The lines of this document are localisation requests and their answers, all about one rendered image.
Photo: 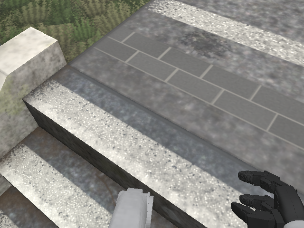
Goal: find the right robot hand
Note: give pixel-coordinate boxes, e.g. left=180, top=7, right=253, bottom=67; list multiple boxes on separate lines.
left=231, top=170, right=304, bottom=228

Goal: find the left robot thigh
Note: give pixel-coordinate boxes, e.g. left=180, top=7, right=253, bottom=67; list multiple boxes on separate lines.
left=107, top=187, right=154, bottom=228

